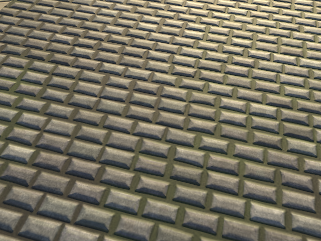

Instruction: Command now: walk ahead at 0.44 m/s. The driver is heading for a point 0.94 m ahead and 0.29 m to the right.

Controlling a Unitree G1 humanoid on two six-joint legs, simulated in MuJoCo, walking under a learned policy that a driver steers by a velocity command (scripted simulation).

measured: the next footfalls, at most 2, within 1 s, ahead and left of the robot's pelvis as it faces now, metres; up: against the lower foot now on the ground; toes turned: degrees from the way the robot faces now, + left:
right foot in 0.18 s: +0.29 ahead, -0.14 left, +0.00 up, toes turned -1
left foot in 0.74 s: +0.58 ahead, +0.11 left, +0.00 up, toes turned -1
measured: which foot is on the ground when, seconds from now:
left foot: down 0.00-0.18, up 0.20-0.72, down 0.74-1.00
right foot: up 0.00-0.16, down 0.18-0.76, up 0.78-1.00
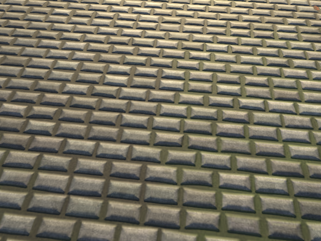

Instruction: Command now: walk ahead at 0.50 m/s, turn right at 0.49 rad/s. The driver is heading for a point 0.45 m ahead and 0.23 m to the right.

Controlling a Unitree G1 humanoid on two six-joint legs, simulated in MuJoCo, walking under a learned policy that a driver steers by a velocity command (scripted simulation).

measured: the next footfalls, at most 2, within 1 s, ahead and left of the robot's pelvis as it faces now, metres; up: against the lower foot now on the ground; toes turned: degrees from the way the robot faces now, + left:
right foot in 0.26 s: +0.30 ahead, -0.15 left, +0.00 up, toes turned -12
left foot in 0.72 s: +0.61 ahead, -0.05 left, +0.00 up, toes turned -22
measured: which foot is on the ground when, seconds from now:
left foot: down 0.00-0.28, up 0.30-0.70, down 0.72-1.00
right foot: up 0.00-0.24, down 0.26-0.76, up 0.78-1.00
